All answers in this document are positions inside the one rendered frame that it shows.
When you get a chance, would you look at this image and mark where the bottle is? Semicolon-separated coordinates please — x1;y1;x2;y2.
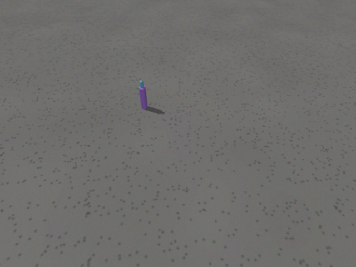
139;81;147;109

